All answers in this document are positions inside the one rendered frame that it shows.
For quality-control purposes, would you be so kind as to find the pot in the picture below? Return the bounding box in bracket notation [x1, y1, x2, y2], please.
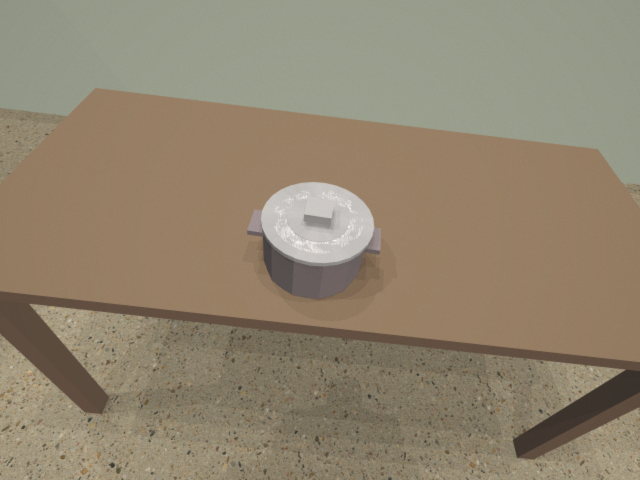
[247, 209, 381, 299]

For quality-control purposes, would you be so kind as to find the knob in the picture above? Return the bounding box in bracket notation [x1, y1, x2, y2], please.
[304, 196, 334, 226]

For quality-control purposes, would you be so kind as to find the lid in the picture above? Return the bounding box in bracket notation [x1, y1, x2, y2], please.
[261, 182, 374, 266]

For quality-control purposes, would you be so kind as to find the table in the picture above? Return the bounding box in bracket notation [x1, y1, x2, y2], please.
[0, 88, 640, 459]

